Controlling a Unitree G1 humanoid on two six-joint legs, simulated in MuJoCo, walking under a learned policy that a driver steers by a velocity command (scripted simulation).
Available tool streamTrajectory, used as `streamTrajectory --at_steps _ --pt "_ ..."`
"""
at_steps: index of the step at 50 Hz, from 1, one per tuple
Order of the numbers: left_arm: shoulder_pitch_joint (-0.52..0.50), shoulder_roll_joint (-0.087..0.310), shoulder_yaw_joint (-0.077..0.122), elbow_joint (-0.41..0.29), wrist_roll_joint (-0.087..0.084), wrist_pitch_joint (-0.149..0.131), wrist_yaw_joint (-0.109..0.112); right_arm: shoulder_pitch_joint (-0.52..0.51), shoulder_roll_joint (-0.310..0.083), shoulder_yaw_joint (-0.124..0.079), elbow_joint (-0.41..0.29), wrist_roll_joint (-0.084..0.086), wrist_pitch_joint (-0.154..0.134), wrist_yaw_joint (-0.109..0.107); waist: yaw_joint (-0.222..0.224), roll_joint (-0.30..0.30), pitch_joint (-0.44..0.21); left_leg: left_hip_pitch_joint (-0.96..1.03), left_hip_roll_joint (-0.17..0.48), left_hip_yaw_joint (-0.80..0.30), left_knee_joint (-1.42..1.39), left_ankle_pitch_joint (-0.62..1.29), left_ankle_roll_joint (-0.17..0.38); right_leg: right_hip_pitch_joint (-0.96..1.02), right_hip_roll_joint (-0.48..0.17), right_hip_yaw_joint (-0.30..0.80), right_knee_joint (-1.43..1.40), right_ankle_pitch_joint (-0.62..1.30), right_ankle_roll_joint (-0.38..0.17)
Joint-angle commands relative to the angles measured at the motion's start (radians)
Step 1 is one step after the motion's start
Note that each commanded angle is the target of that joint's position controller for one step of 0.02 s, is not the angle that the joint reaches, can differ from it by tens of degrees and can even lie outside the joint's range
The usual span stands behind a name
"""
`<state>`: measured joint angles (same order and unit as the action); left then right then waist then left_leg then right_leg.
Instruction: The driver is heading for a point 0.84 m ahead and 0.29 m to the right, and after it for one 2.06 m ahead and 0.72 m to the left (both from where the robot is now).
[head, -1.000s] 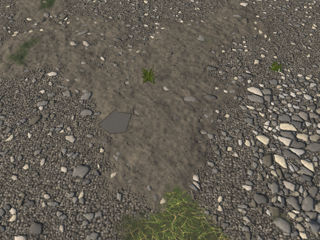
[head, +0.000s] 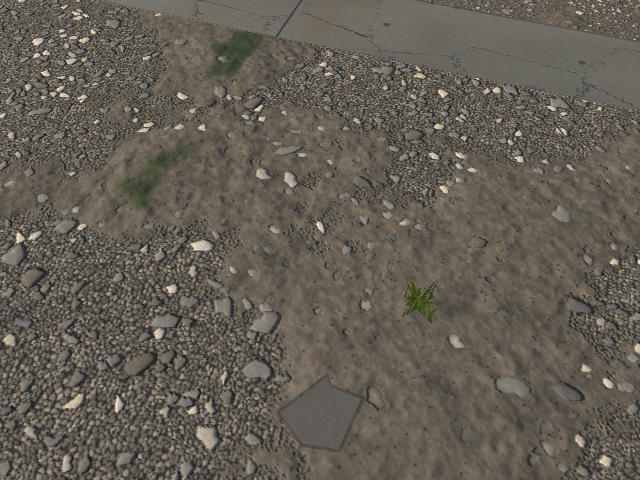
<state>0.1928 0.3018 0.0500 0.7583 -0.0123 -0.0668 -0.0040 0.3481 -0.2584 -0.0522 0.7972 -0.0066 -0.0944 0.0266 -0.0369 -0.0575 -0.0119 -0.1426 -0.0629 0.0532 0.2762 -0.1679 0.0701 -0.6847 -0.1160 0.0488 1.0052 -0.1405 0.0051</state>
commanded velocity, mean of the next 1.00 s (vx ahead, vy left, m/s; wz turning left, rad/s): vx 0.50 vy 0.00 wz -0.49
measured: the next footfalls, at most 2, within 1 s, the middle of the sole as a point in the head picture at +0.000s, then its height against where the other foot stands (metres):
right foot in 0.30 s outside the picture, level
left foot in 0.80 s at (333, 425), level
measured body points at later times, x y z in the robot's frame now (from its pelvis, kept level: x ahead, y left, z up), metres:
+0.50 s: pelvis +0.26 -0.09 -0.01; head +0.30 -0.11 +0.44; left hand +0.44 +0.15 -0.11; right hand +0.34 -0.39 -0.11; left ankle +0.31 +0.08 -0.66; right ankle +0.28 -0.16 -0.75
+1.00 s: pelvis +0.53 -0.12 +0.00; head +0.56 -0.12 +0.44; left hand +0.79 +0.04 -0.11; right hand +0.47 -0.41 -0.11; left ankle +0.59 -0.04 -0.75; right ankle +0.45 -0.25 -0.66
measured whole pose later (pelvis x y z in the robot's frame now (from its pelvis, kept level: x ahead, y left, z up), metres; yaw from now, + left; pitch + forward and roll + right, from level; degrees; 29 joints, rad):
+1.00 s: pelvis +0.53 -0.12 +0.00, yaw -33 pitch +1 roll +1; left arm 0.26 0.31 0.07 0.66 -0.02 -0.02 0.00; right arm 0.27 -0.26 -0.06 0.76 -0.01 -0.11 0.01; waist -0.03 -0.06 0.01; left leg -0.22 -0.03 0.06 0.38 -0.19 0.03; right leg -0.57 -0.04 0.08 1.14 -0.32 -0.01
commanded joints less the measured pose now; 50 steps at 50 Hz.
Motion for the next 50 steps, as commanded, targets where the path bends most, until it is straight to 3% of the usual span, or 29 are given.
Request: streamTrajectory --at_steps 1,5,10,11,13,14,15,16,17,18,19,20,21,22,25,30,34,37,38,39,40,41,42,43,44,45,47,50 --pt "0.002 0.028 0.007 -0.05 -0.004 -0.001 -0.005 -0.05 -0.138 -0.032 -0.052 -0.003 -0.022 -0.014 0.024 0.11 0.031 0.013 0.275 -0.122 -0.146 0.25 0.149 -0.044 -0.009 0.042 -0.114 0.161 -0.001" --pt "-0.118 0.013 0.0 -0.095 -0.007 -0.007 -0.025 -0.012 -0.161 -0.035 -0.018 0.002 -0.017 -0.023 -0.026 0.103 0.067 0.081 0.291 -0.047 -0.15 0.23 0.119 -0.044 0.022 0.015 -0.282 0.261 -0.023" --pt "-0.22 0.007 -0.004 -0.171 -0.009 -0.008 -0.059 0.029 -0.175 -0.039 0.025 0.013 0.011 -0.031 -0.054 0.104 0.098 0.242 0.34 0.002 -0.071 0.32 0.089 -0.092 0.04 -0.041 -0.373 0.129 -0.061" --pt "-0.22 0.011 -0.002 -0.183 -0.008 -0.008 -0.065 0.02 -0.184 -0.041 0.025 0.016 0.018 -0.034 -0.045 0.112 0.091 0.258 0.344 0.017 -0.034 0.408 0.078 -0.069 0.053 -0.065 -0.383 0.078 -0.074" --pt "-0.152 0.041 0.014 -0.187 -0.004 -0.003 -0.069 -0.006 -0.216 -0.049 0.015 0.018 0.031 -0.045 0.005 0.152 0.022 0.261 0.333 0.058 0.109 0.766 0.052 0.084 0.119 -0.137 -0.386 -0.021 -0.11" --pt "-0.034 0.075 0.035 -0.164 -0.005 -0.001 -0.066 -0.019 -0.225 -0.052 0.01 0.018 0.041 -0.051 0.072 0.153 -0.047 0.236 0.312 0.089 0.267 0.899 0.032 0.243 0.164 -0.163 -0.416 -0.017 -0.136" --pt "0.128 0.133 0.067 -0.125 -0.007 0.002 -0.052 -0.019 -0.215 -0.046 -0.001 0.017 0.042 -0.058 0.151 0.121 -0.133 0.104 0.27 0.113 0.493 0.835 -0.003 0.507 0.177 -0.123 -0.462 0.047 -0.176" --pt "0.252 0.257 0.102 -0.111 -0.001 0.011 -0.03 0.035 -0.14 -0.019 -0.045 -0.006 0.022 -0.055 0.159 -0.075 -0.259 -0.277 0.168 0.125 0.877 0.369 -0.059 0.898 -0.068 0.274 -0.462 0.065 -0.305" --pt "0.238 0.259 0.09 -0.127 -0.007 0.003 -0.032 0.06 -0.075 0.01 -0.065 -0.014 -0.019 -0.034 0.107 -0.186 -0.392 -0.563 -0.005 -0.069 1.123 -0.395 -0.087 1.097 -0.24 0.779 -0.644 -0.037 -0.444" --pt "0.243 0.182 0.069 -0.126 0.0 0.0 -0.032 -0.046 -0.162 -0.015 -0.084 0.022 -0.046 -0.017 0.159 -0.089 -0.341 -0.664 0.064 -0.184 1.163 -0.345 -0.063 1.069 -0.206 0.69 -0.678 -0.088 -0.384" --pt "0.193 0.145 0.059 -0.128 0.0 -0.002 -0.029 -0.114 -0.161 -0.011 -0.11 0.039 -0.058 -0.013 0.139 -0.037 -0.203 -0.683 0.103 -0.159 1.105 -0.263 -0.047 0.923 -0.166 0.534 -0.681 -0.032 -0.342" --pt "0.126 0.127 0.053 -0.141 -0.001 -0.001 -0.029 -0.132 -0.148 -0.009 -0.112 0.021 -0.059 -0.02 0.091 0.059 -0.117 -0.641 0.142 -0.147 1.01 -0.201 -0.049 0.761 -0.122 0.428 -0.696 0.062 -0.314" --pt "0.073 0.098 0.043 -0.158 0.005 -0.002 -0.028 -0.127 -0.159 -0.019 -0.109 0.003 -0.049 -0.027 0.052 0.058 -0.079 -0.57 0.17 -0.144 0.934 -0.166 -0.057 0.644 -0.089 0.358 -0.717 0.154 -0.298" --pt "0.045 0.092 0.04 -0.172 0.011 -0.002 -0.026 -0.107 -0.156 -0.023 -0.11 -0.002 -0.034 -0.028 0.023 0.035 -0.063 -0.513 0.18 -0.145 0.902 -0.147 -0.067 0.565 -0.065 0.334 -0.744 0.187 -0.299" --pt "0.05 0.114 0.047 -0.16 0.006 -0.01 -0.013 -0.105 -0.122 -0.019 -0.115 -0.014 -0.005 -0.035 0.004 0.019 -0.038 -0.48 0.169 -0.117 0.793 -0.084 -0.115 0.45 -0.032 0.258 -0.778 0.282 -0.312" --pt "0.123 0.135 0.054 -0.126 -0.009 0.003 0.012 -0.303 -0.079 -0.001 -0.161 -0.008 -0.01 -0.03 0.078 -0.018 -0.005 -0.435 0.107 -0.107 0.418 0.204 -0.136 0.418 0.036 0.2 -0.756 0.167 -0.243" --pt "0.174 0.142 0.058 -0.102 -0.017 0.014 0.016 -0.39 -0.107 -0.008 -0.189 0.011 -0.027 -0.011 0.109 -0.038 0.001 -0.376 0.068 -0.128 0.268 0.225 -0.122 0.479 0.003 0.293 -0.701 0.07 -0.224" --pt "0.162 0.139 0.06 -0.1 -0.014 0.023 0.021 -0.356 -0.144 -0.027 -0.188 0.016 -0.041 -0.005 0.076 -0.071 -0.004 -0.303 0.059 -0.142 0.208 0.112 -0.087 0.542 -0.022 0.384 -0.621 0.057 -0.201" --pt "0.144 0.127 0.057 -0.106 -0.013 0.027 0.021 -0.296 -0.152 -0.036 -0.173 0.016 -0.045 -0.008 0.041 -0.08 -0.018 -0.222 0.055 -0.127 0.17 0.104 -0.066 0.538 -0.006 0.39 -0.577 0.072 -0.185" --pt "0.135 0.093 0.046 -0.114 -0.009 0.026 0.02 -0.205 -0.176 -0.05 -0.155 0.007 -0.05 -0.015 -0.005 -0.069 -0.077 -0.065 0.087 -0.136 0.148 0.105 -0.034 0.504 0.041 0.359 -0.474 0.101 -0.155" --pt "0.134 0.032 0.023 -0.134 0.005 0.021 0.016 -0.059 -0.23 -0.065 -0.144 -0.009 -0.051 -0.024 -0.065 0.036 -0.206 0.186 0.255 -0.29 0.161 0.057 0.032 0.384 0.105 0.271 -0.204 -0.019 -0.116" --pt "0.269 -0.015 0.007 -0.162 -0.022 0.012 0.016 0.029 -0.304 -0.084 -0.108 -0.019 -0.037 -0.022 -0.008 0.373 -0.312 0.487 0.47 -0.736 0.085 -0.14 0.196 0.027 0.235 0.136 0.103 -0.437 -0.052" --pt "0.271 0.087 0.023 -0.137 -0.031 0.011 0.02 0.017 -0.217 -0.068 -0.118 0.006 -0.032 -0.016 -0.026 0.304 -0.254 0.459 0.491 -0.837 0.038 -0.348 0.192 -0.108 0.152 0.15 0.25 -0.436 -0.036" --pt "0.168 0.142 0.039 -0.142 -0.023 0.018 0.019 -0.019 -0.154 -0.051 -0.129 0.009 -0.026 -0.02 -0.053 0.201 -0.132 0.346 0.446 -0.68 0.026 -0.33 0.145 -0.136 0.118 0.137 0.293 -0.339 -0.028" --pt "0.117 0.133 0.041 -0.152 -0.012 0.023 0.02 -0.067 -0.136 -0.041 -0.134 0.001 -0.019 -0.021 -0.037 0.135 -0.065 0.231 0.401 -0.547 0.013 -0.207 0.117 -0.105 0.086 0.106 0.281 -0.265 -0.02" --pt "0.084 0.12 0.043 -0.164 -0.003 0.024 0.016 -0.098 -0.116 -0.034 -0.127 -0.002 -0.014 -0.021 -0.021 0.13 -0.012 0.144 0.361 -0.457 -0.011 -0.104 0.108 -0.087 0.061 0.101 0.24 -0.216 -0.016" --pt "0.093 0.074 0.038 -0.166 -0.013 0.028 0.005 -0.105 -0.099 -0.027 -0.107 -0.008 -0.019 -0.019 0.01 0.171 0.012 0.042 0.304 -0.337 -0.061 -0.011 0.101 -0.01 0.035 0.081 0.185 -0.173 -0.018" --pt "0.067 0.03 0.025 -0.172 -0.008 0.032 0.003 -0.085 -0.127 -0.035 -0.069 0.001 -0.031 -0.012 0.021 0.155 0.027 0.015 0.303 -0.251 -0.106 0.106 0.138 -0.017 0.035 0.067 0.082 -0.132 -0.01"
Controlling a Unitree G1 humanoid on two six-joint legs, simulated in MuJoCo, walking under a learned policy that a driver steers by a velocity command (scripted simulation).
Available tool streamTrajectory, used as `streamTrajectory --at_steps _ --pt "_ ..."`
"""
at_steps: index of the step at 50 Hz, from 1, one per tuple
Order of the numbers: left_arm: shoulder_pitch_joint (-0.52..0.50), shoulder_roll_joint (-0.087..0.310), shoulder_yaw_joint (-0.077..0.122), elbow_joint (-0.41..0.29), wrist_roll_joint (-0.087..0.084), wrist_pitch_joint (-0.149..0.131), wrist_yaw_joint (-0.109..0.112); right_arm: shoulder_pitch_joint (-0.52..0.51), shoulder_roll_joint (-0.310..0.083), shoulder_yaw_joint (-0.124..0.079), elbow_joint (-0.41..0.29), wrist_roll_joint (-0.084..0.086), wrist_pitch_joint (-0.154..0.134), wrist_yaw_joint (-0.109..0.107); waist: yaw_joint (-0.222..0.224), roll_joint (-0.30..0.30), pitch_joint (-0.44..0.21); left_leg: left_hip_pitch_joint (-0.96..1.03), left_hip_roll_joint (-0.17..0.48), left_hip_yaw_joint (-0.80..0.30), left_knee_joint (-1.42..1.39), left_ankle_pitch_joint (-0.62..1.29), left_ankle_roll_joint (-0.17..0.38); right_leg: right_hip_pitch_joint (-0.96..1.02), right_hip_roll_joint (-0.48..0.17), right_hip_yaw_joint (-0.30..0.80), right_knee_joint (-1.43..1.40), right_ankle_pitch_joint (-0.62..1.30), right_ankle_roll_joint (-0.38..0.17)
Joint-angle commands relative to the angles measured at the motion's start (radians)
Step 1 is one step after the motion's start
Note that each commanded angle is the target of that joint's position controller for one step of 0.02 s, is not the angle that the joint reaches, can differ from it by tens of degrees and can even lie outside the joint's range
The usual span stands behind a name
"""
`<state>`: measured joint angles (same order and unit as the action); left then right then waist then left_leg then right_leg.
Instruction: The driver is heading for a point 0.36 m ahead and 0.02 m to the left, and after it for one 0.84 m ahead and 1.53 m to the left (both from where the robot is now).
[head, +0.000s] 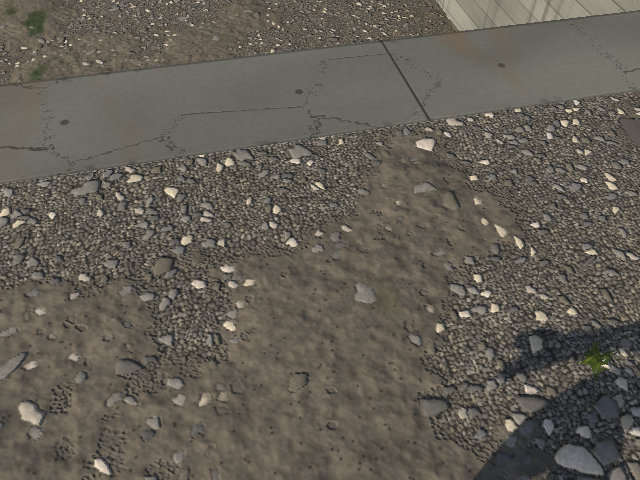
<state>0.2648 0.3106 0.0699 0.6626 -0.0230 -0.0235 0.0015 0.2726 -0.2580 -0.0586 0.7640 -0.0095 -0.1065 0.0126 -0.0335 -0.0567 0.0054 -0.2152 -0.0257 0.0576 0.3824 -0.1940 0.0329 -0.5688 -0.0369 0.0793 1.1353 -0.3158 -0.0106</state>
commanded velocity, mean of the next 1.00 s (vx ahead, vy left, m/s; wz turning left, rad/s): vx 0.50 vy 0.00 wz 0.23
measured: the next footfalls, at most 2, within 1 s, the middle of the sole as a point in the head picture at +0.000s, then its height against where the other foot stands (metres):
right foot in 0.30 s outside the picture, level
left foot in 0.84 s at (261, 443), level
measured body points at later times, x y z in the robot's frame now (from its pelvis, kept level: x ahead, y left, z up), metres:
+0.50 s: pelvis +0.26 -0.07 +0.00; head +0.28 -0.08 +0.45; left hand +0.36 +0.20 -0.10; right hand +0.35 -0.35 -0.13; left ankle +0.26 +0.10 -0.65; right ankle +0.27 -0.16 -0.74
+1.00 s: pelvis +0.51 +0.02 -0.01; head +0.55 +0.04 +0.44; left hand +0.56 +0.33 -0.12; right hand +0.71 -0.21 -0.11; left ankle +0.54 +0.10 -0.74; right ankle +0.50 -0.16 -0.65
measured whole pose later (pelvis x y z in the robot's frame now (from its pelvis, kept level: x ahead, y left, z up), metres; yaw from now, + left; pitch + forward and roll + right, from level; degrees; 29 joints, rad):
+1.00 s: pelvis +0.51 +0.02 -0.01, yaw +19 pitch +1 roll +0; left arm 0.19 0.29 0.06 0.76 -0.01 -0.11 0.01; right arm 0.24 -0.29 -0.08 0.73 0.01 -0.05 0.03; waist -0.01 -0.01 0.06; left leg -0.33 -0.10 -0.01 0.48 -0.17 0.10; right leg -0.46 -0.08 0.04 1.18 -0.36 0.00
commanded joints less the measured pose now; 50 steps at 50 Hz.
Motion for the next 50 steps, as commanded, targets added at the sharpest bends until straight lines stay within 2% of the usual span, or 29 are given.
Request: streamTrajectory --at_steps 1,6,10,12,13,14,15,16,17,18,19,20,21,22,24,26,32,37,40,41,42,43,44,45,46,47,48,49,50 --pt "-0.03 0.016 0.002 -0.083 0.007 -0.013 -0.003 -0.004 -0.14 -0.032 -0.025 0.006 -0.019 0.002 0.016 0.143 0.013 0.099 0.272 -0.237 -0.22 0.174 0.185 -0.148 -0.047 0.035 -0.101 0.074 0.01" --pt "-0.18 -0.01 -0.018 -0.107 0.011 -0.038 -0.026 0.029 -0.177 -0.034 0.02 0.025 0.0 -0.002 -0.027 0.128 0.028 0.119 0.239 -0.109 -0.223 0.252 0.158 -0.081 -0.051 -0.047 -0.402 0.294 0.009" --pt "-0.28 0.004 -0.016 -0.144 -0.001 -0.046 -0.042 0.1 -0.205 -0.036 0.064 0.038 0.02 -0.001 -0.054 0.142 0.055 0.186 0.279 -0.11 -0.199 0.249 0.144 -0.037 -0.025 -0.079 -0.528 0.264 -0.015" --pt "-0.275 0.024 -0.009 -0.151 0.001 -0.049 -0.047 0.102 -0.219 -0.04 0.079 0.044 0.031 -0.003 -0.03 0.157 0.053 0.23 0.303 -0.111 -0.155 0.334 0.13 0.007 -0.007 -0.092 -0.577 0.2 -0.046" --pt "-0.225 0.042 0.002 -0.139 0.006 -0.051 -0.045 0.094 -0.226 -0.04 0.084 0.048 0.037 -0.005 0.01 0.159 0.026 0.225 0.293 -0.103 -0.086 0.467 0.117 0.11 0.018 -0.109 -0.617 0.192 -0.065" --pt "-0.099 0.076 0.024 -0.101 0.013 -0.053 -0.039 0.088 -0.218 -0.035 0.088 0.05 0.042 -0.008 0.081 0.143 -0.047 0.19 0.253 -0.069 0.058 0.6 0.095 0.3 0.047 -0.13 -0.663 0.225 -0.091" --pt "0.067 0.133 0.05 -0.06 0.022 -0.05 -0.026 0.083 -0.185 -0.019 0.077 0.038 0.039 -0.01 0.156 0.112 -0.164 0.042 0.204 -0.038 0.277 0.512 0.058 0.578 -0.021 -0.06 -0.633 0.258 -0.127" --pt "0.192 0.241 0.072 -0.049 0.046 -0.044 -0.011 0.141 -0.078 0.017 0.035 0.015 0.023 -0.005 0.16 -0.113 -0.323 -0.348 0.063 0.008 0.681 0.05 -0.015 0.963 -0.309 0.351 -0.655 0.174 -0.252" --pt "0.21 0.198 0.058 -0.045 0.038 -0.043 -0.012 0.158 -0.095 0.017 0.05 0.029 0.005 -0.003 0.162 -0.178 -0.416 -0.473 0.011 -0.153 0.867 -0.384 -0.018 0.969 -0.402 0.624 -0.787 0.093 -0.309" --pt "0.157 0.137 0.037 -0.038 0.031 -0.047 -0.016 0.093 -0.176 -0.011 0.036 0.058 0.003 0.0 0.156 -0.106 -0.258 -0.552 0.062 -0.186 0.929 -0.333 -0.011 0.846 -0.364 0.482 -0.805 0.061 -0.264" --pt "0.094 0.1 0.024 -0.035 0.023 -0.05 -0.018 0.037 -0.172 -0.012 0.021 0.06 0.005 0.0 0.125 -0.08 -0.154 -0.553 0.106 -0.157 0.898 -0.25 -0.007 0.713 -0.316 0.334 -0.829 0.09 -0.229" --pt "0.031 0.066 0.015 -0.03 0.023 -0.055 -0.023 0.013 -0.158 -0.014 0.022 0.047 0.012 -0.004 0.091 -0.044 -0.087 -0.521 0.136 -0.146 0.846 -0.179 -0.012 0.595 -0.271 0.24 -0.87 0.123 -0.207" --pt "-0.012 0.04 0.009 -0.027 0.025 -0.066 -0.027 0.027 -0.149 -0.02 0.03 0.039 0.027 -0.008 0.057 -0.063 -0.05 -0.465 0.161 -0.154 0.805 -0.121 -0.017 0.507 -0.236 0.162 -0.911 0.17 -0.189" --pt "-0.038 0.032 0.01 -0.019 0.03 -0.076 -0.028 0.056 -0.128 -0.019 0.042 0.04 0.043 -0.009 0.032 -0.07 -0.037 -0.412 0.167 -0.155 0.796 -0.081 -0.024 0.447 -0.221 0.11 -0.948 0.199 -0.184" --pt "-0.049 0.036 0.017 0.005 0.036 -0.094 -0.025 0.061 -0.092 -0.016 0.044 0.042 0.064 -0.011 0.012 -0.042 -0.013 -0.405 0.164 -0.161 0.78 -0.025 -0.036 0.403 -0.218 0.027 -0.989 0.298 -0.19" --pt "-0.037 0.047 0.023 0.031 0.043 -0.1 -0.016 0.018 -0.085 -0.019 0.028 0.039 0.072 -0.014 0.014 -0.017 0.015 -0.46 0.159 -0.184 0.721 0.05 -0.045 0.416 -0.217 -0.041 -1.004 0.361 -0.187" --pt "0.011 0.093 0.038 0.084 0.034 -0.088 0.009 -0.159 -0.054 -0.005 -0.032 0.028 0.064 0.019 0.071 0.015 0.073 -0.478 0.14 -0.114 0.406 0.273 -0.031 0.489 -0.216 -0.197 -1.026 0.384 -0.157" --pt "0.07 0.126 0.052 0.132 0.01 -0.055 0.015 -0.278 -0.057 0.0 -0.109 0.03 0.064 0.047 0.104 0.019 0.107 -0.518 0.123 -0.042 0.279 0.158 0.018 0.656 -0.264 -0.251 -0.953 0.484 -0.136" --pt "0.043 0.169 0.062 0.131 0.001 -0.033 0.023 -0.206 -0.1 -0.024 -0.123 0.032 0.071 0.054 0.039 -0.032 0.02 -0.34 0.032 0.05 0.27 0.007 0.075 0.692 -0.259 -0.293 -0.755 0.948 -0.102" --pt "0.026 0.179 0.063 0.128 -0.003 -0.024 0.025 -0.092 -0.136 -0.046 -0.1 0.035 0.073 0.05 -0.029 -0.032 -0.045 -0.187 -0.015 0.073 0.244 -0.005 0.104 0.664 -0.239 -0.312 -0.591 1.049 -0.084" --pt "0.019 0.169 0.055 0.123 -0.005 -0.023 0.029 0.074 -0.199 -0.081 -0.058 0.036 0.077 0.035 -0.115 -0.002 -0.131 0.077 -0.047 0.048 0.176 0.056 0.144 0.538 -0.194 -0.33 -0.358 0.961 -0.045" --pt "0.054 0.083 0.028 0.091 0.028 -0.035 0.028 0.172 -0.306 -0.111 -0.037 0.037 0.086 0.012 -0.109 0.194 -0.211 0.39 0.16 -0.306 0.147 0.056 0.236 0.198 -0.106 -0.328 -0.007 0.387 0.012" --pt "0.091 0.002 -0.005 0.046 0.03 -0.073 0.016 0.124 -0.348 -0.106 -0.074 0.033 0.068 0.018 -0.025 0.315 -0.351 0.599 0.359 -0.881 -0.033 -0.111 0.421 -0.114 0.096 -0.108 0.264 -0.287 0.048" --pt "-0.031 0.094 0.014 0.029 -0.006 -0.105 0.001 0.131 -0.252 -0.079 -0.079 0.028 0.055 0.025 -0.092 0.174 -0.323 0.589 0.348 -0.833 -0.098 -0.131 0.364 -0.222 0.037 0.03 0.291 -0.238 0.023" --pt "-0.082 0.1 0.013 0.01 -0.024 -0.121 -0.004 0.099 -0.209 -0.067 -0.075 0.027 0.045 0.025 -0.074 0.148 -0.196 0.468 0.315 -0.679 -0.095 -0.073 0.324 -0.251 -0.003 0.014 0.232 -0.152 -0.002" --pt "-0.084 0.089 0.013 0.021 -0.004 -0.126 0.004 0.03 -0.182 -0.059 -0.083 0.031 0.041 0.024 -0.023 0.062 -0.117 0.316 0.265 -0.564 -0.093 0.024 0.284 -0.202 -0.048 0.01 0.136 -0.079 -0.006" --pt "-0.079 0.103 0.023 0.031 0.021 -0.12 0.01 -0.025 -0.144 -0.047 -0.098 0.027 0.04 0.02 0.012 0.069 -0.078 0.203 0.23 -0.482 -0.105 0.126 0.264 -0.134 -0.075 0.008 0.056 -0.035 0.0" --pt "-0.06 0.105 0.027 0.034 0.027 -0.107 0.008 -0.05 -0.134 -0.041 -0.115 0.016 0.04 0.015 0.039 0.091 -0.068 0.13 0.209 -0.451 -0.128 0.183 0.261 -0.075 -0.086 0.012 0.027 -0.003 0.008" --pt "-0.05 0.095 0.027 0.033 0.032 -0.095 0.007 -0.056 -0.14 -0.044 -0.121 0.016 0.038 0.011 0.05 0.095 -0.065 0.091 0.199 -0.434 -0.145 0.233 0.268 -0.051 -0.085 0.005 -0.008 0.013 0.023"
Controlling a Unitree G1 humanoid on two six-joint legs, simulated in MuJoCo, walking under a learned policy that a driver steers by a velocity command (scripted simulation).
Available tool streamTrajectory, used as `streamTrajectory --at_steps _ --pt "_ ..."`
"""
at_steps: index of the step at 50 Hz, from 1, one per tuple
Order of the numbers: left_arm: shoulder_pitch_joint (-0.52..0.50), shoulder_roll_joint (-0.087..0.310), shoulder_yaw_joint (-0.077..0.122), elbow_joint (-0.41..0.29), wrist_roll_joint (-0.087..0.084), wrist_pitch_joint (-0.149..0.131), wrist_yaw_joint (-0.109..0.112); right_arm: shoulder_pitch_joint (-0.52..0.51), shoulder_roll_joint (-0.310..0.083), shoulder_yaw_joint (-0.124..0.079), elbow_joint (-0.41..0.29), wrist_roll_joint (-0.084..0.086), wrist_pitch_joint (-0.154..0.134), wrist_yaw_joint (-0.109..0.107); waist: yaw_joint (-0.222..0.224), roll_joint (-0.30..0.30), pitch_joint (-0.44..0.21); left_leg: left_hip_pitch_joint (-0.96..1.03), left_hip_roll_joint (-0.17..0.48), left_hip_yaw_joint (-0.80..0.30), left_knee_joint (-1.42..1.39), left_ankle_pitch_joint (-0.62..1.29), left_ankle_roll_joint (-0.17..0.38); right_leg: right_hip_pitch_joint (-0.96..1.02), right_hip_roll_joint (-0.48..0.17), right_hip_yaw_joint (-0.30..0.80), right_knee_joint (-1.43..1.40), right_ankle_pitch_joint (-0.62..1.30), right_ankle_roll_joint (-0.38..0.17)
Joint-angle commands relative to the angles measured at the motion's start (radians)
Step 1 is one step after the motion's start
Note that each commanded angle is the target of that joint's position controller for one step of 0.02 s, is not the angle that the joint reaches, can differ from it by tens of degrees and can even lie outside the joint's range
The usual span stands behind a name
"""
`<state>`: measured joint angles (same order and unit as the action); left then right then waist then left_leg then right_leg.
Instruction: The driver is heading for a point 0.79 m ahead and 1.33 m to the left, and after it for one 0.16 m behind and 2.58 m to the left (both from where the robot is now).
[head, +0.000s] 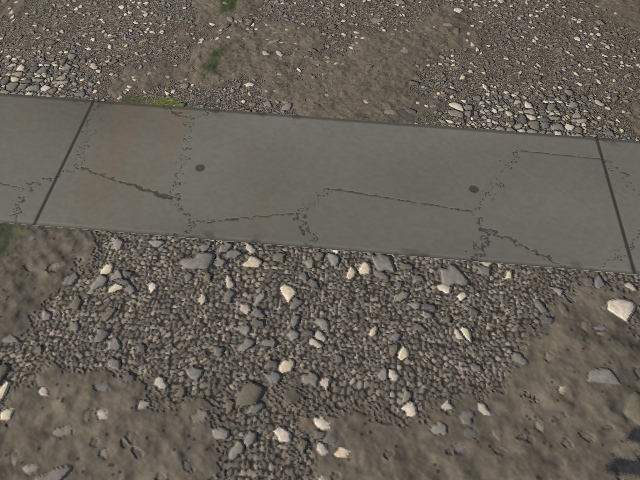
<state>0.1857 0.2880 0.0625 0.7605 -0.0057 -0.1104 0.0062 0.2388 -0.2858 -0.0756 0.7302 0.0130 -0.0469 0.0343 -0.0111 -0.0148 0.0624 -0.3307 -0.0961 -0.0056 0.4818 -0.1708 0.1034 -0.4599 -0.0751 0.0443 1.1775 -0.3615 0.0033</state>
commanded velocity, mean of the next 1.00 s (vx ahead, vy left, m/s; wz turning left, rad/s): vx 0.50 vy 0.00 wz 0.59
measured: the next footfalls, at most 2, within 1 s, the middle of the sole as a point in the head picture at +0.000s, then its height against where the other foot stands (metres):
right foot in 0.34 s outside the picture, level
left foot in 0.86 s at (217, 431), level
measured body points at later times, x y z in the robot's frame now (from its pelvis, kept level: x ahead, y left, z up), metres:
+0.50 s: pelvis +0.28 -0.04 +0.00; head +0.31 -0.04 +0.45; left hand +0.33 +0.26 -0.09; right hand +0.46 -0.28 -0.11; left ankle +0.19 +0.07 -0.64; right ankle +0.34 -0.14 -0.74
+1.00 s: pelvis +0.50 +0.11 +0.00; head +0.53 +0.15 +0.44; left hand +0.43 +0.41 -0.12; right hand +0.78 -0.02 -0.09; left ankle +0.51 +0.20 -0.73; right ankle +0.52 -0.07 -0.64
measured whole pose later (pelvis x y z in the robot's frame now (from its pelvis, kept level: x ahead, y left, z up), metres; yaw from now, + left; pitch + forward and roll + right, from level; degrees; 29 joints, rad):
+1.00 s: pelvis +0.50 +0.11 +0.00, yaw +36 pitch +1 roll +0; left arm 0.21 0.31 0.05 0.78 -0.01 -0.10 -0.01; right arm 0.22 -0.30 -0.07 0.63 0.01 -0.04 0.04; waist 0.01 -0.01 0.07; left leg -0.37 -0.09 0.00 0.52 -0.18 0.10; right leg -0.41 -0.07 0.03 1.20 -0.38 0.00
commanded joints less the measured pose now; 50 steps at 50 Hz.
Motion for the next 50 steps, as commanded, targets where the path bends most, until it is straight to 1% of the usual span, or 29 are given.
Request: streamTrajectory --at_steps 1,4,7,11,14,15,16,17,18,19,20,21,22,23,25,27,31,34,38,41,42,43,44,45,46,47,48,49,50 --pt "0.03 0.103 0.032 -0.066 0.019 0.002 0.003 -0.015 -0.122 -0.029 -0.085 -0.004 -0.024 -0.016 0.032 0.05 -0.116 0.17 0.26 -0.339 -0.252 0.262 0.201 -0.149 -0.043 0.028 -0.087 0.075 0.025" --pt "-0.066 0.073 0.02 -0.097 0.023 0.014 0.006 0.03 -0.154 -0.037 -0.071 0.001 -0.023 -0.036 0.008 0.054 -0.077 0.112 0.22 -0.271 -0.262 0.293 0.178 -0.168 -0.016 0.008 -0.272 0.221 0.063" --pt "-0.176 0.047 0.007 -0.123 0.016 0.008 -0.005 0.067 -0.155 -0.038 -0.059 0.008 -0.013 -0.047 -0.037 0.091 -0.063 0.085 0.175 -0.241 -0.244 0.182 0.129 -0.107 0.032 0.005 -0.505 0.402 0.069" --pt "-0.26 0.074 0.011 -0.151 -0.002 -0.009 -0.025 0.123 -0.158 -0.039 -0.037 0.015 -0.002 -0.052 -0.068 0.108 -0.054 0.136 0.208 -0.326 -0.188 0.087 0.111 -0.055 0.068 0.026 -0.646 0.436 0.054" --pt "-0.223 0.11 0.026 -0.148 -0.004 -0.023 -0.033 0.117 -0.155 -0.042 -0.038 0.013 0.006 -0.058 -0.036 0.14 -0.061 0.208 0.24 -0.414 -0.101 0.096 0.09 0.0 0.073 0.043 -0.693 0.325 0.017" --pt "-0.166 0.12 0.033 -0.133 -0.004 -0.028 -0.031 0.101 -0.149 -0.041 -0.043 0.012 0.01 -0.058 -0.003 0.154 -0.075 0.207 0.23 -0.423 -0.06 0.127 0.077 0.072 0.078 0.028 -0.72 0.305 -0.002" --pt "-0.07 0.143 0.047 -0.11 0.003 -0.033 -0.025 0.089 -0.121 -0.031 -0.053 0.009 0.009 -0.056 0.047 0.144 -0.13 0.182 0.183 -0.397 0.04 0.181 0.049 0.223 0.066 0.022 -0.751 0.313 -0.032" --pt "0.071 0.191 0.061 -0.096 0.021 -0.035 -0.017 0.085 -0.065 -0.009 -0.072 -0.004 0.006 -0.051 0.109 0.059 -0.262 0.074 0.124 -0.324 0.295 0.091 0.013 0.475 -0.081 0.154 -0.729 0.263 -0.094" --pt "0.175 0.275 0.08 -0.068 0.035 -0.024 -0.016 0.23 0.003 0.011 -0.096 0.017 -0.003 -0.052 0.057 -0.249 -0.391 -0.283 -0.029 -0.187 0.633 -0.368 -0.064 0.82 -0.316 0.597 -0.795 0.102 -0.26" --pt "0.177 0.206 0.068 -0.061 0.006 -0.018 -0.023 0.25 -0.09 0.001 -0.08 0.034 -0.006 -0.054 0.065 -0.263 -0.366 -0.446 0.048 -0.191 0.797 -0.416 -0.078 0.818 -0.367 0.783 -0.862 -0.155 -0.283" --pt "0.128 0.127 0.047 -0.078 0.003 -0.012 -0.019 0.143 -0.16 -0.018 -0.082 0.029 -0.001 -0.054 0.096 -0.144 -0.228 -0.48 0.091 -0.187 0.84 -0.318 -0.086 0.697 -0.314 0.626 -0.885 -0.174 -0.234" --pt "0.076 0.104 0.036 -0.082 0.011 -0.003 -0.016 0.072 -0.163 -0.022 -0.096 0.015 0.005 -0.055 0.087 -0.074 -0.147 -0.453 0.125 -0.148 0.825 -0.24 -0.091 0.571 -0.267 0.472 -0.893 -0.054 -0.196" --pt "0.044 0.084 0.028 -0.074 0.015 0.002 -0.015 0.032 -0.15 -0.024 -0.109 0.003 0.005 -0.052 0.07 -0.058 -0.088 -0.427 0.151 -0.143 0.78 -0.191 -0.093 0.469 -0.225 0.37 -0.915 0.066 -0.183" --pt "0.029 0.069 0.021 -0.067 0.021 0.002 -0.013 0.031 -0.132 -0.026 -0.114 0.006 0.008 -0.045 0.048 -0.077 -0.068 -0.384 0.177 -0.14 0.744 -0.16 -0.091 0.407 -0.192 0.287 -0.938 0.145 -0.168" --pt "0.031 0.069 0.022 -0.051 0.014 -0.005 -0.013 0.045 -0.087 -0.019 -0.118 0.018 0.019 -0.037 0.033 -0.101 -0.06 -0.349 0.194 -0.112 0.698 -0.137 -0.092 0.359 -0.169 0.186 -0.981 0.219 -0.172" --pt "0.039 0.097 0.031 -0.031 0.009 -0.012 -0.013 0.015 -0.065 -0.013 -0.138 0.014 0.027 -0.035 0.03 -0.08 -0.045 -0.379 0.206 -0.104 0.64 -0.1 -0.102 0.35 -0.182 0.122 -1.012 0.294 -0.192" --pt "0.044 0.134 0.041 -0.005 0.011 -0.004 -0.009 -0.052 -0.056 -0.006 -0.157 0.012 0.024 -0.023 0.043 -0.054 -0.039 -0.403 0.212 -0.084 0.462 0.076 -0.111 0.393 -0.177 -0.014 -1.026 0.417 -0.187" --pt "0.07 0.154 0.042 0.015 0.006 0.007 -0.003 -0.152 -0.038 0.004 -0.18 0.011 0.013 -0.003 0.082 -0.043 -0.012 -0.36 0.198 -0.03 0.302 0.192 -0.099 0.41 -0.163 -0.109 -1.023 0.443 -0.162" --pt "0.121 0.188 0.05 0.046 -0.012 0.029 -0.003 -0.244 -0.04 0.006 -0.223 0.015 0.013 0.02 0.101 -0.043 0.024 -0.345 0.176 0.027 0.182 0.142 -0.064 0.505 -0.199 -0.166 -0.99 0.516 -0.142" --pt "0.113 0.234 0.063 0.048 -0.026 0.047 0.006 -0.179 -0.09 -0.02 -0.228 0.006 0.021 0.025 0.032 -0.088 -0.042 -0.187 0.09 0.103 0.15 -0.011 -0.004 0.559 -0.204 -0.223 -0.806 0.969 -0.113" --pt "0.102 0.243 0.066 0.045 -0.031 0.055 0.01 -0.065 -0.126 -0.042 -0.202 0.006 0.025 0.021 -0.039 -0.085 -0.105 -0.036 0.048 0.123 0.115 -0.015 0.027 0.536 -0.189 -0.247 -0.645 1.076 -0.098" --pt "0.097 0.222 0.056 0.039 -0.028 0.057 0.015 0.113 -0.182 -0.075 -0.153 0.009 0.031 0.007 -0.13 -0.052 -0.192 0.236 0.024 0.098 0.056 0.049 0.069 0.402 -0.153 -0.267 -0.414 1.001 -0.064" --pt "0.14 0.114 0.02 0.015 0.026 0.049 0.011 0.214 -0.267 -0.094 -0.127 0.018 0.041 -0.017 -0.116 0.167 -0.275 0.537 0.237 -0.219 0.073 0.123 0.137 0.09 -0.077 -0.26 -0.081 0.281 -0.021" --pt "0.173 0.062 -0.008 -0.048 0.018 0.015 -0.004 0.165 -0.321 -0.088 -0.168 0.016 0.021 -0.009 -0.039 0.31 -0.435 0.762 0.438 -0.813 -0.113 -0.152 0.346 -0.252 0.116 -0.065 0.207 -0.26 0.014" --pt "0.04 0.167 0.016 -0.06 -0.02 -0.015 -0.017 0.175 -0.222 -0.064 -0.166 0.01 0.006 0.0 -0.115 0.142 -0.392 0.726 0.417 -0.761 -0.187 -0.203 0.284 -0.359 0.057 0.057 0.238 -0.181 -0.001" --pt "-0.015 0.169 0.015 -0.086 -0.038 -0.029 -0.022 0.14 -0.191 -0.052 -0.156 0.005 -0.006 0.0 -0.096 0.119 -0.255 0.597 0.383 -0.621 -0.194 -0.139 0.246 -0.384 0.023 0.04 0.176 -0.088 -0.019" --pt "-0.012 0.151 0.011 -0.073 -0.019 -0.032 -0.013 0.075 -0.169 -0.043 -0.159 0.005 -0.012 -0.001 -0.043 0.018 -0.178 0.442 0.339 -0.514 -0.195 -0.023 0.213 -0.323 -0.018 0.042 0.089 -0.015 -0.015" --pt "0.0 0.158 0.017 -0.064 0.004 -0.026 -0.008 0.019 -0.143 -0.035 -0.168 0.001 -0.013 -0.004 -0.006 0.023 -0.141 0.328 0.302 -0.435 -0.206 0.085 0.196 -0.254 -0.043 0.043 0.008 0.024 -0.003" --pt "0.021 0.159 0.02 -0.06 0.009 -0.014 -0.01 -0.009 -0.134 -0.028 -0.179 -0.01 -0.013 -0.009 0.023 0.052 -0.127 0.252 0.281 -0.4 -0.227 0.146 0.193 -0.195 -0.054 0.046 -0.019 0.05 0.006"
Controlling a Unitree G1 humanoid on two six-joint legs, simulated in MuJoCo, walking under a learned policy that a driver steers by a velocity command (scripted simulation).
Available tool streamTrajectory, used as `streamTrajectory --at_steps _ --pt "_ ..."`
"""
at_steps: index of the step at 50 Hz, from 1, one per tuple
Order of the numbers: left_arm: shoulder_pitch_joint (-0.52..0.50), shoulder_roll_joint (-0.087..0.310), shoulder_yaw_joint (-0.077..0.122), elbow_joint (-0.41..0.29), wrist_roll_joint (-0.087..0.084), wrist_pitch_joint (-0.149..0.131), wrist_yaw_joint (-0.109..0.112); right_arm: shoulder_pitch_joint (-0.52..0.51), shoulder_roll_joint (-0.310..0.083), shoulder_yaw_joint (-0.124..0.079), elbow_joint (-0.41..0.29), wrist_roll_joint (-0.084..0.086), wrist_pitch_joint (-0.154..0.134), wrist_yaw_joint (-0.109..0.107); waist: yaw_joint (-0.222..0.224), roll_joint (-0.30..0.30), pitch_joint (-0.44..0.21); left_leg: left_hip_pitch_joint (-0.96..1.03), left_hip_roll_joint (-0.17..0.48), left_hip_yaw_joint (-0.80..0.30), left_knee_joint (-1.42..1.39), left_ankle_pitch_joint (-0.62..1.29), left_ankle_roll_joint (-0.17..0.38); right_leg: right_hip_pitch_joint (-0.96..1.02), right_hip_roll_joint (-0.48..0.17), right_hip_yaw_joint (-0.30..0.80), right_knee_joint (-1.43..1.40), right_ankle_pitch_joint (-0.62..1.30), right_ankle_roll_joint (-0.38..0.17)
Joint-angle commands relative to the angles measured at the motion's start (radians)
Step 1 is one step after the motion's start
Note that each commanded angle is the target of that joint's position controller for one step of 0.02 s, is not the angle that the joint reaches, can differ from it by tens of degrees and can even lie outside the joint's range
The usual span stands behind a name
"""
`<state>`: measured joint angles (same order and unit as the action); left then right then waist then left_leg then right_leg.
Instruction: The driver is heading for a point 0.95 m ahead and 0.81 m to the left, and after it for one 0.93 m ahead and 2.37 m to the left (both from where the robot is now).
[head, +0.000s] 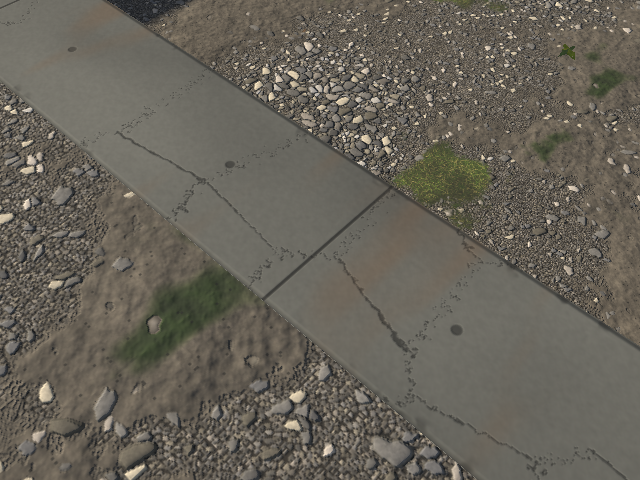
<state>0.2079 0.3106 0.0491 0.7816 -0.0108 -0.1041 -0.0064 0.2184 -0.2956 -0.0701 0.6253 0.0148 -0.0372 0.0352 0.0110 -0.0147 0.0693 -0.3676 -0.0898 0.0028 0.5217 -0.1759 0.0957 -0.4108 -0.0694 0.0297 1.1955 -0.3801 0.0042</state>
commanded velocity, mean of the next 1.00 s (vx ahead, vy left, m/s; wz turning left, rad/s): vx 0.50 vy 0.00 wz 0.60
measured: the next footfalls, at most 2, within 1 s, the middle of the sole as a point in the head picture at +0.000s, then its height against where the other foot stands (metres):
right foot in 0.34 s outside the picture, level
left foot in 0.88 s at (226, 424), level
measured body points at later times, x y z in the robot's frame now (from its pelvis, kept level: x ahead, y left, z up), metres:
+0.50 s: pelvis +0.28 -0.05 +0.00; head +0.30 -0.04 +0.45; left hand +0.34 +0.25 -0.09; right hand +0.45 -0.29 -0.11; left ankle +0.17 +0.07 -0.64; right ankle +0.35 -0.14 -0.73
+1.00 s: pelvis +0.50 +0.11 +0.00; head +0.53 +0.15 +0.45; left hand +0.43 +0.40 -0.12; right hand +0.78 -0.03 -0.09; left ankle +0.51 +0.20 -0.73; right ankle +0.50 -0.08 -0.63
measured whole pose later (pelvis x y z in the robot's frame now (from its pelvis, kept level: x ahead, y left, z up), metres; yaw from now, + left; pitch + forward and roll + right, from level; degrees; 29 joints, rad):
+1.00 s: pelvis +0.50 +0.11 +0.00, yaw +36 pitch +1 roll -1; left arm 0.22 0.31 0.05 0.77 -0.01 -0.10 -0.01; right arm 0.21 -0.30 -0.07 0.64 0.02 -0.04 0.03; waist 0.01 -0.02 0.07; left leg -0.37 -0.08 0.00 0.53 -0.18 0.10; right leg -0.38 -0.06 0.02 1.19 -0.40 0.01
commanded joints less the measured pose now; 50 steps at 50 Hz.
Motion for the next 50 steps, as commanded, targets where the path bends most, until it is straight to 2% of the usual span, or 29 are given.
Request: streamTrajectory --at_steps 1,5,8,11,15,16,17,18,19,20,21,22,23,25,27,30,34,38,39,41,42,43,44,45,46,47,48,49,50 --pt "0.009 0.128 0.034 -0.08 0.019 -0.01 0.002 0.002 -0.124 -0.034 -0.073 -0.011 -0.025 -0.014 0.012 0.057 -0.128 0.247 0.265 -0.391 -0.283 0.196 0.206 -0.221 -0.058 0.053 -0.072 0.081 0.021" --pt "-0.086 0.074 0.017 -0.107 0.031 0.011 0.005 0.048 -0.155 -0.042 -0.039 -0.004 -0.027 -0.04 -0.008 0.054 -0.082 0.137 0.215 -0.288 -0.299 0.264 0.193 -0.216 -0.027 0.023 -0.287 0.241 0.073" --pt "-0.203 0.046 0.003 -0.133 0.023 0.005 -0.004 0.089 -0.161 -0.044 -0.015 0.003 -0.018 -0.05 -0.055 0.08 -0.063 0.101 0.171 -0.256 -0.282 0.152 0.143 -0.145 0.022 0.02 -0.521 0.427 0.075" --pt "-0.269 0.063 0.007 -0.158 0.007 -0.005 -0.016 0.137 -0.169 -0.047 0.014 0.01 -0.013 -0.051 -0.081 0.094 -0.055 0.123 0.192 -0.311 -0.248 0.076 0.124 -0.089 0.053 0.035 -0.627 0.472 0.063" --pt "-0.22 0.106 0.03 -0.156 0.005 -0.018 -0.025 0.137 -0.152 -0.046 0.028 0.011 -0.001 -0.056 -0.044 0.139 -0.069 0.218 0.227 -0.419 -0.124 0.068 0.095 -0.011 0.063 0.055 -0.696 0.335 0.014" --pt "-0.15 0.114 0.039 -0.138 0.007 -0.022 -0.022 0.126 -0.136 -0.041 0.026 0.01 0.003 -0.055 -0.005 0.145 -0.09 0.21 0.204 -0.418 -0.071 0.091 0.078 0.082 0.07 0.035 -0.732 0.326 -0.009" --pt "-0.049 0.143 0.054 -0.122 0.018 -0.027 -0.016 0.126 -0.094 -0.026 0.019 0.004 0.001 -0.052 0.044 0.122 -0.167 0.169 0.152 -0.376 0.074 0.107 0.044 0.258 0.02 0.064 -0.736 0.322 -0.048" --pt "0.099 0.2 0.068 -0.11 0.028 -0.026 -0.008 0.154 -0.032 -0.003 0.002 -0.014 0.0 -0.05 0.086 -0.023 -0.314 0.031 0.076 -0.277 0.37 -0.114 0.0 0.522 -0.163 0.25 -0.723 0.292 -0.104" --pt "0.162 0.258 0.083 -0.074 0.033 -0.013 -0.017 0.287 -0.017 0.004 -0.024 0.028 -0.009 -0.051 0.019 -0.37 -0.401 -0.314 -0.016 -0.185 0.667 -0.448 -0.054 0.758 -0.356 0.746 -0.855 -0.004 -0.258" --pt "0.123 0.153 0.061 -0.099 0.011 -0.01 -0.022 0.257 -0.125 -0.015 0.01 0.034 -0.006 -0.056 0.046 -0.207 -0.302 -0.415 0.063 -0.214 0.788 -0.382 -0.072 0.694 -0.342 0.759 -0.9 -0.211 -0.234" --pt "0.082 0.103 0.047 -0.105 0.009 -0.003 -0.016 0.144 -0.166 -0.028 -0.002 0.025 0.0 -0.054 0.068 -0.117 -0.185 -0.435 0.094 -0.183 0.804 -0.285 -0.079 0.574 -0.301 0.582 -0.909 -0.168 -0.193" --pt "0.035 0.089 0.039 -0.109 0.019 0.002 -0.014 0.097 -0.155 -0.029 -0.008 0.014 0.004 -0.056 0.049 -0.054 -0.127 -0.393 0.126 -0.158 0.781 -0.215 -0.085 0.458 -0.258 0.458 -0.924 -0.029 -0.174" --pt "0.007 0.066 0.033 -0.102 0.019 0.004 -0.011 0.065 -0.137 -0.031 -0.019 0.008 0.005 -0.052 0.034 -0.06 -0.079 -0.377 0.152 -0.157 0.733 -0.167 -0.085 0.382 -0.224 0.368 -0.941 0.072 -0.173" --pt "0.002 0.048 0.029 -0.089 0.022 -0.004 -0.005 0.073 -0.097 -0.028 -0.019 0.019 0.013 -0.042 0.011 -0.104 -0.063 -0.31 0.184 -0.134 0.682 -0.126 -0.083 0.309 -0.182 0.235 -0.988 0.179 -0.164" --pt "0.016 0.064 0.037 -0.07 0.016 -0.013 -0.003 0.05 -0.066 -0.022 -0.029 0.016 0.021 -0.039 0.01 -0.09 -0.05 -0.331 0.193 -0.118 0.64 -0.1 -0.089 0.301 -0.186 0.157 -1.018 0.268 -0.182" --pt "0.032 0.097 0.049 -0.048 0.017 -0.011 0.001 -0.003 -0.049 -0.015 -0.047 0.011 0.021 -0.035 0.016 -0.059 -0.041 -0.382 0.202 -0.113 0.522 -0.005 -0.103 0.34 -0.2 0.065 -1.038 0.388 -0.197" --pt "0.039 0.121 0.054 -0.029 0.011 0.003 0.008 -0.104 -0.028 -0.004 -0.061 0.011 0.009 -0.009 0.048 -0.05 -0.017 -0.327 0.193 -0.05 0.299 0.178 -0.095 0.358 -0.172 -0.083 -1.044 0.456 -0.168" --pt "0.092 0.156 0.065 0.003 -0.007 0.022 0.01 -0.209 -0.022 0.001 -0.1 0.014 0.007 0.015 0.075 -0.044 0.021 -0.297 0.175 0.008 0.159 0.167 -0.062 0.436 -0.203 -0.151 -1.03 0.501 -0.148" --pt "0.093 0.169 0.068 0.007 -0.008 0.029 0.008 -0.213 -0.038 -0.005 -0.107 0.011 0.008 0.019 0.066 -0.047 0.021 -0.277 0.164 0.024 0.142 0.129 -0.048 0.457 -0.209 -0.171 -1.008 0.572 -0.139" --pt "0.085 0.2 0.078 0.006 -0.022 0.041 0.012 -0.173 -0.072 -0.023 -0.109 0.005 0.014 0.02 0.021 -0.08 -0.025 -0.169 0.104 0.077 0.124 0.022 -0.006 0.495 -0.211 -0.209 -0.888 0.901 -0.12" --pt "0.078 0.213 0.082 0.004 -0.028 0.048 0.016 -0.094 -0.102 -0.04 -0.094 0.003 0.019 0.019 -0.031 -0.091 -0.076 -0.061 0.065 0.102 0.111 -0.02 0.021 0.496 -0.204 -0.227 -0.76 1.052 -0.11" --pt "0.06 0.207 0.078 -0.002 -0.034 0.054 0.019 0.064 -0.145 -0.068 -0.051 0.006 0.024 0.011 -0.121 -0.07 -0.156 0.158 0.023 0.112 0.042 0.041 0.058 0.426 -0.175 -0.256 -0.561 1.07 -0.083" --pt "0.073 0.167 0.061 -0.015 -0.012 0.051 0.024 0.236 -0.215 -0.101 -0.005 0.011 0.034 -0.008 -0.194 0.016 -0.241 0.469 0.089 -0.035 0.016 0.053 0.108 0.186 -0.136 -0.253 -0.265 0.784 -0.039" --pt "0.17 0.014 0.01 -0.077 0.036 0.028 0.011 0.186 -0.333 -0.108 -0.018 0.02 0.022 -0.016 -0.046 0.305 -0.315 0.77 0.358 -0.602 -0.053 -0.079 0.289 -0.268 0.062 -0.174 0.094 -0.188 0.02" --pt "0.072 0.089 0.017 -0.09 0.002 -0.011 -0.001 0.219 -0.251 -0.083 -0.05 0.012 0.003 -0.009 -0.128 0.194 -0.447 0.802 0.423 -0.841 -0.212 -0.254 0.334 -0.379 0.081 0.053 0.206 -0.224 0.01" --pt "-0.032 0.143 0.031 -0.12 -0.035 -0.03 -0.007 0.185 -0.194 -0.065 -0.033 0.003 -0.014 -0.005 -0.139 0.128 -0.291 0.696 0.392 -0.696 -0.24 -0.185 0.275 -0.448 0.036 0.057 0.18 -0.112 -0.01" --pt "-0.042 0.128 0.025 -0.122 -0.025 -0.04 -0.001 0.129 -0.17 -0.055 -0.031 0.005 -0.022 -0.005 -0.091 0.059 -0.207 0.549 0.35 -0.578 -0.239 -0.087 0.238 -0.404 -0.006 0.055 0.086 -0.02 -0.018" --pt "-0.037 0.129 0.029 -0.108 0.004 -0.039 0.005 0.061 -0.14 -0.045 -0.04 0.004 -0.023 -0.007 -0.048 0.032 -0.152 0.417 0.309 -0.484 -0.244 0.026 0.212 -0.336 -0.034 0.054 0.002 0.029 -0.007" --pt "-0.016 0.136 0.035 -0.102 0.015 -0.029 0.005 0.021 -0.12 -0.036 -0.054 -0.008 -0.024 -0.011 -0.013 0.052 -0.133 0.329 0.279 -0.428 -0.264 0.11 0.204 -0.267 -0.052 0.061 -0.043 0.067 0.001"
